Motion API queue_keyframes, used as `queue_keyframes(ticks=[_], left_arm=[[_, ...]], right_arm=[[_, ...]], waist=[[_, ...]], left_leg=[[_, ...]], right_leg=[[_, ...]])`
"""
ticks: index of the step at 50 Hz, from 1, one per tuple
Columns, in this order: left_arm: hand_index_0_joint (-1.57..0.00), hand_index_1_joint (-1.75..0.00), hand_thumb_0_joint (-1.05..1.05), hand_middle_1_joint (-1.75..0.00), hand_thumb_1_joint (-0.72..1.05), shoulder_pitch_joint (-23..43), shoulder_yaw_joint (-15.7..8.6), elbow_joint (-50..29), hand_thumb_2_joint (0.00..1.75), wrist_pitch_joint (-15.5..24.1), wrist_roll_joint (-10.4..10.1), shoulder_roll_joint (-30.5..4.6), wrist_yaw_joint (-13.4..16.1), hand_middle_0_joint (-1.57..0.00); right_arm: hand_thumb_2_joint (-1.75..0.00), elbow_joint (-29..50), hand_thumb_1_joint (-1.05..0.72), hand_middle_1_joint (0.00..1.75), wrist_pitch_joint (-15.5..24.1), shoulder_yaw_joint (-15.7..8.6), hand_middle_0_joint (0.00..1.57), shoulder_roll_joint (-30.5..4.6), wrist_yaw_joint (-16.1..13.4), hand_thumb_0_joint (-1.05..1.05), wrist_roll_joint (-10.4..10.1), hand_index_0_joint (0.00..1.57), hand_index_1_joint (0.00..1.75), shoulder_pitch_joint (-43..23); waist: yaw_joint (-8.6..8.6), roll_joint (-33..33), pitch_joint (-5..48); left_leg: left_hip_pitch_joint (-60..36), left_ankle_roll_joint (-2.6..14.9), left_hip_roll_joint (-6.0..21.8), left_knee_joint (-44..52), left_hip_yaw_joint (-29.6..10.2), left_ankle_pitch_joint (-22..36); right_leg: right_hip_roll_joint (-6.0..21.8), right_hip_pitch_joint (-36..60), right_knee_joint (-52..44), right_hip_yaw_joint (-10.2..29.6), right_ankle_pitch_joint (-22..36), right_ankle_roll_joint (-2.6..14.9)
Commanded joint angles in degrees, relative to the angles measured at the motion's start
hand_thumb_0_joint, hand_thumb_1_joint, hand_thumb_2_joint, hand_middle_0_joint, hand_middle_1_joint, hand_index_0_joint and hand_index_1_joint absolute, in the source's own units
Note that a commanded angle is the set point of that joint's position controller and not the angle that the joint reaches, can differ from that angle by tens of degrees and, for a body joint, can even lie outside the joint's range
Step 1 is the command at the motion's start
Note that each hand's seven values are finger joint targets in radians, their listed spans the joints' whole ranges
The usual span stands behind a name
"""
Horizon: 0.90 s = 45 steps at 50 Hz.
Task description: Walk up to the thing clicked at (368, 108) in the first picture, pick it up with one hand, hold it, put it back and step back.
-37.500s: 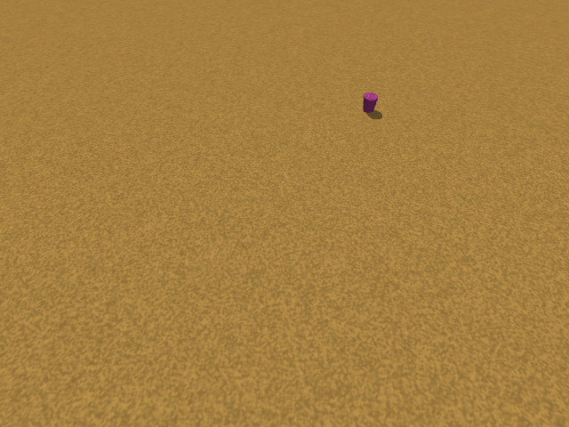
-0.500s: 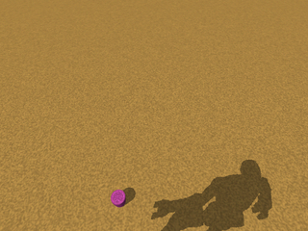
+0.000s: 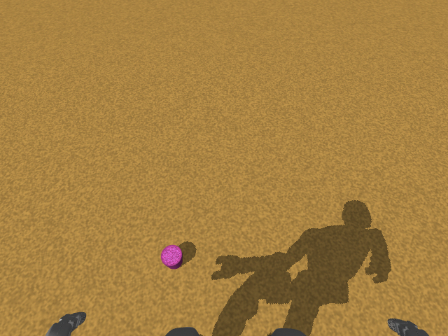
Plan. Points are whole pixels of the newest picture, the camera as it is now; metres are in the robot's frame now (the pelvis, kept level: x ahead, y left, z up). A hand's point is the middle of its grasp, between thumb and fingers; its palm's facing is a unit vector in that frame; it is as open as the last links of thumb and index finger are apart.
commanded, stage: step back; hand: left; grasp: from above
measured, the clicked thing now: (173, 258) +0.44 +0.24 -0.72
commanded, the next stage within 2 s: none
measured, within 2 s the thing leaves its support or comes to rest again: neither
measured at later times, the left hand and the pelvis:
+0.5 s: hand out of the picture -0.04 +0.25 -0.15, palm faces -0.07 -0.92 -0.39, open 7.4 cm; pelvis -0.11 -0.01 +0.00, yaw -4 degrees
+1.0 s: hand out of the picture -0.13 +0.28 -0.15, palm faces -0.07 -0.92 -0.38, open 7.4 cm; pelvis -0.24 +0.01 +0.00, yaw -4 degrees
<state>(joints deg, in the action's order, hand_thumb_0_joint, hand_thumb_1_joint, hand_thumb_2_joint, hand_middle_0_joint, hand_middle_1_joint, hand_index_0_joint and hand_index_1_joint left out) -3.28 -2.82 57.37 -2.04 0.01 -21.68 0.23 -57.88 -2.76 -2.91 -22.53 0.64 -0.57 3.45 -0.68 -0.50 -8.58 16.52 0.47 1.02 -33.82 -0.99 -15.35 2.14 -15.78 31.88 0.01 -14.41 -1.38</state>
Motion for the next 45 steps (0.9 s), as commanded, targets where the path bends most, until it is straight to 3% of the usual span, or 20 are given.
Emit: queue_keyframes(ticks=[1, 3, 4, 5, 10, 16, 18, 19, 20, 21, 24, 29, 32, 34, 35, 36, 37, 38, 41, 45], left_arm=[[-0.20, -0.30, 0.00, -0.30, 0.90, 3.59, -3.59, -7.75, 0.90, 0.46, 0.82, -15.56, 1.09, -0.20], [-0.20, -0.30, 0.00, -0.30, 0.90, 4.70, -3.33, -9.29, 0.90, 0.06, 0.87, -13.92, 1.04, -0.20], [-0.20, -0.30, 0.00, -0.30, 0.90, 3.05, -2.96, -9.24, 0.90, -0.16, 0.71, -11.51, 1.17, -0.20], [-0.20, -0.30, 0.00, -0.30, 0.90, 1.07, -3.48, -8.80, 0.90, -0.64, 0.91, -11.23, 1.44, -0.20], [-0.20, -0.30, 0.00, -0.30, 0.90, -7.78, -3.83, -7.10, 0.90, -0.53, 0.07, -11.92, 1.00, -0.20], [-0.20, -0.30, 0.00, -0.30, 0.90, -10.32, -4.36, -8.07, 0.90, 0.72, 1.33, -9.81, 0.45, -0.20], [-0.20, -0.30, 0.00, -0.30, 0.90, -13.10, -4.94, -7.02, 0.90, 1.59, 2.47, -11.81, 0.91, -0.20], [-0.20, -0.30, 0.00, -0.30, 0.90, -11.51, -6.33, -8.76, 0.90, 1.98, 2.96, -16.77, 0.90, -0.20], [-0.20, -0.30, 0.00, -0.30, 0.90, -7.98, -7.19, -11.01, 0.90, 1.69, 2.71, -22.69, 0.89, -0.20], [-0.20, -0.30, 0.00, -0.30, 0.90, -5.59, -6.85, -12.73, 0.90, 2.17, 2.51, -20.23, 1.00, -0.20], [-0.20, -0.30, 0.00, -0.30, 0.90, -1.12, -5.54, -13.66, 0.90, 2.13, 1.84, -14.04, 1.46, -0.20], [-0.20, -0.30, 0.00, -0.30, 0.90, -8.48, -5.34, -14.85, 0.90, 1.59, 1.87, -11.99, 2.22, -0.20], [-0.20, -0.30, 0.00, -0.30, 0.90, -7.65, -5.19, -15.85, 0.90, 0.98, 1.22, -13.18, 2.19, -0.20], [-0.20, -0.30, 0.00, -0.30, 0.90, -5.55, -4.50, -16.80, 0.90, 0.23, 0.62, -13.59, 1.71, -0.20], [-0.20, -0.30, 0.00, -0.30, 0.90, -6.24, -3.84, -17.17, 0.90, -0.09, 0.45, -11.71, 1.49, -0.20], [-0.20, -0.30, 0.00, -0.30, 0.90, -8.66, -3.40, -17.40, 0.90, -0.25, 0.19, -9.23, 1.29, -0.20], [-0.20, -0.30, 0.00, -0.30, 0.90, -4.36, -4.15, -17.33, 0.90, -0.35, 0.08, -10.79, 2.20, -0.20], [-0.20, -0.30, 0.00, -0.30, 0.90, -3.15, -4.67, -16.47, 0.90, -0.37, 0.79, -11.83, 2.67, -0.20], [-0.20, -0.30, 0.00, -0.30, 0.90, -7.83, -4.66, -14.22, 0.90, -0.35, 0.07, -11.16, 2.19, -0.20], [-0.20, -0.30, 0.00, -0.30, 0.90, -9.70, -4.83, -13.93, 0.90, -0.02, 0.76, -10.90, 1.74, -0.20]], right_arm=[[-0.90, 4.46, -0.90, 0.30, 0.34, -3.27, 0.20, -10.43, 0.02, 0.00, 0.56, 0.20, 0.30, 5.67], [-0.90, 5.42, -0.90, 0.30, 0.65, -3.88, 0.20, -12.28, 0.33, 0.00, 1.07, 0.20, 0.30, 7.23], [-0.90, 6.25, -0.90, 0.30, 1.02, -4.57, 0.20, -16.13, 0.44, 0.00, 1.32, 0.20, 0.30, 5.88], [-0.90, 7.46, -0.90, 0.30, 1.60, -5.38, 0.20, -19.23, 0.41, 0.00, 2.11, 0.20, 0.30, 4.94], [-0.90, 11.66, -0.90, 0.30, 2.33, -4.25, 0.20, -14.04, -1.34, 0.00, 2.72, 0.20, 0.30, -0.33], [-0.90, 11.52, -0.90, 0.30, 1.24, -3.74, 0.20, -14.26, -1.89, 0.00, 2.44, 0.20, 0.30, 3.65], [-0.90, 11.50, -0.90, 0.30, 0.53, -2.90, 0.20, -12.60, -1.53, 0.00, 1.26, 0.20, 0.30, 3.53], [-0.90, 12.21, -0.90, 0.30, 0.62, -1.99, 0.20, -9.66, -1.23, 0.00, 0.95, 0.20, 0.30, 4.90], [-0.90, 12.48, -0.90, 0.30, 0.56, -2.89, 0.20, -10.45, -2.36, 0.00, 0.93, 0.20, 0.30, 0.53], [-0.90, 11.72, -0.90, 0.30, 0.21, -3.47, 0.20, -12.19, -2.55, 0.00, 1.07, 0.20, 0.30, 0.90], [-0.90, 9.60, -0.90, 0.30, 0.88, -2.39, 0.20, -10.61, -2.64, 0.00, -0.19, 0.20, 0.30, 6.05], [-0.90, 11.52, -0.90, 0.30, 1.28, -1.83, 0.20, -10.23, -2.73, 0.00, 0.49, 0.20, 0.30, 4.64], [-0.90, 11.41, -0.90, 0.30, 1.67, -2.11, 0.20, -9.65, -2.46, 0.00, 1.20, 0.20, 0.30, 7.29], [-0.90, 9.98, -0.90, 0.30, 2.06, -2.81, 0.20, -9.26, -2.05, 0.00, 1.79, 0.20, 0.30, 10.97], [-0.90, 10.46, -0.90, 0.30, 2.43, -3.50, 0.20, -10.82, -2.05, 0.00, 2.43, 0.20, 0.30, 10.39], [-0.90, 11.56, -0.90, 0.30, 2.57, -4.76, 0.20, -15.72, -1.86, 0.00, 3.38, 0.20, 0.30, 8.63], [-0.90, 12.16, -0.90, 0.30, 2.45, -5.47, 0.20, -20.10, -1.33, 0.00, 2.48, 0.20, 0.30, 7.86], [-0.90, 11.93, -0.90, 0.30, 2.47, -5.50, 0.20, -18.65, -1.56, 0.00, 2.50, 0.20, 0.30, 7.53], [-0.90, 13.28, -0.90, 0.30, 2.53, -3.66, 0.20, -13.33, -2.24, 0.00, 2.49, 0.20, 0.30, 1.87], [-0.90, 13.82, -0.90, 0.30, 2.52, -3.76, 0.20, -12.05, -2.27, 0.00, 2.18, 0.20, 0.30, 4.24]], waist=[[-1.48, 8.94, 12.48], [-2.65, 2.15, 10.47], [-2.32, -9.28, 9.30], [-1.91, -12.89, 10.66], [2.56, -8.25, 10.96], [0.75, -8.21, 13.93], [1.77, -4.16, 12.93], [0.74, 9.37, 10.58], [4.35, 17.58, 7.76], [2.87, 12.74, 4.98], [-1.18, 7.97, 5.04], [3.96, 9.20, 9.60], [2.55, 11.90, 11.21], [0.04, 9.53, 11.94], [0.63, 5.43, 12.02], [1.64, -7.70, 13.04], [-1.55, -13.74, 12.10], [-1.99, -9.81, 10.24], [2.17, -5.76, 7.27], [0.39, -6.26, 9.06]], left_leg=[[-6.17, 5.09, -0.54, -9.98, -1.74, 3.72], [-3.42, 7.93, 5.57, -0.26, -9.51, 4.78], [1.33, 12.02, 14.86, 12.99, -21.13, 11.02], [2.63, 15.40, 19.52, 16.79, -29.12, 11.26], [-0.55, 13.53, 14.61, 9.26, -14.48, 15.44], [-6.47, 10.84, 12.57, 2.27, -11.76, 19.12], [3.67, 6.11, 8.58, -3.31, -8.03, 9.98], [15.67, 1.74, -0.07, -11.70, -3.43, -6.09], [12.66, 0.00, -6.10, -25.35, -4.44, -20.89], [10.14, -0.22, -5.19, -33.62, -9.93, -19.58], [12.72, -0.45, -8.66, -34.45, -8.71, -11.87], [14.75, -1.73, -5.58, -21.62, -5.75, -14.26], [7.13, -0.12, -2.42, -5.78, -2.86, -12.31], [-2.75, 0.45, -3.03, 9.63, 0.95, 2.96], [-6.85, 1.60, 0.98, 11.25, -5.20, 10.36], [-12.74, 6.19, 13.11, 12.04, -20.62, 21.13], [-5.57, 14.64, 20.64, 13.56, -27.07, 26.75], [-1.19, 16.57, 21.37, 13.87, -28.08, 23.76], [-2.66, 12.00, 13.45, 10.34, -14.10, 26.37], [-10.56, 13.47, 13.02, 9.25, -13.26, 24.72]], right_leg=[[11.66, -5.60, -2.11, 11.12, 13.16, 12.10], [5.29, -9.83, 7.27, 6.86, 1.77, 8.82], [-4.94, -8.87, 19.50, 1.19, -10.16, 4.90], [-8.44, -8.20, 31.35, 6.41, -21.70, 4.17], [-5.66, -10.10, 38.16, 8.49, -15.37, 2.72], [-3.77, 0.58, 0.77, 1.76, -9.79, 1.40], [-1.82, 9.51, -10.11, 5.14, 1.87, 3.11], [9.64, 11.36, -12.29, 23.67, 1.95, 7.52], [21.15, -3.12, -14.81, 34.56, 7.70, 18.39], [21.17, -7.34, -14.79, 33.12, 10.63, 19.08], [9.65, -0.13, -7.07, 13.31, 25.02, 11.68], [11.88, 15.35, -2.74, 14.48, 31.77, 14.28], [12.21, 14.07, 0.48, 14.51, 32.60, 13.00], [9.35, 7.91, 4.60, 11.26, 26.90, 9.86], [6.52, 2.45, 7.07, 10.17, 18.36, 6.84], [-2.05, -8.35, 16.31, 5.73, -0.43, 3.71], [-7.78, -8.92, 26.46, 5.92, -23.36, 2.57], [-8.11, -8.02, 34.69, 11.04, -23.86, 2.64], [-8.43, -12.34, 41.88, 11.90, -15.79, 2.45], [-7.71, -14.04, 37.41, 10.47, -14.27, -0.31]])
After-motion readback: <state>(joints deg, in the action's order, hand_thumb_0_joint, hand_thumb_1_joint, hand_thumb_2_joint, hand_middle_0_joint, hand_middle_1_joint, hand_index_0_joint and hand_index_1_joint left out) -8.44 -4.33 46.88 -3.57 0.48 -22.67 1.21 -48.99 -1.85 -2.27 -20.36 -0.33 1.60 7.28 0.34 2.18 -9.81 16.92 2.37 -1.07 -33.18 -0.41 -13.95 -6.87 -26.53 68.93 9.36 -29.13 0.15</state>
